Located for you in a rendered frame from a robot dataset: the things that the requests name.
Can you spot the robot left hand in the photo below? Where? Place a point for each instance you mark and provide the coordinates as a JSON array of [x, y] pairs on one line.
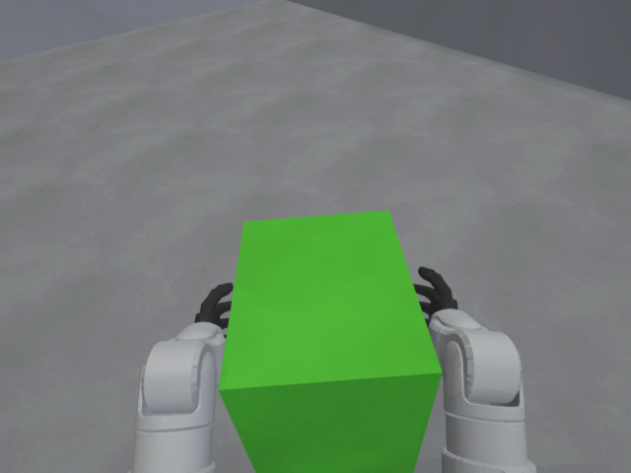
[[210, 309]]

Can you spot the robot left forearm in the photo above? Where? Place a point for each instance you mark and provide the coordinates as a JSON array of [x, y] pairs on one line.
[[176, 402]]

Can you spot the robot right hand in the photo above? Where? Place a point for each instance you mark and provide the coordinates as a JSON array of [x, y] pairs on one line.
[[441, 296]]

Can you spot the robot right forearm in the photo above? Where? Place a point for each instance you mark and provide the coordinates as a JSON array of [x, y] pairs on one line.
[[483, 396]]

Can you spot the carton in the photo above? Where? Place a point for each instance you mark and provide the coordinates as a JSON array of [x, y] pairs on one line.
[[329, 366]]

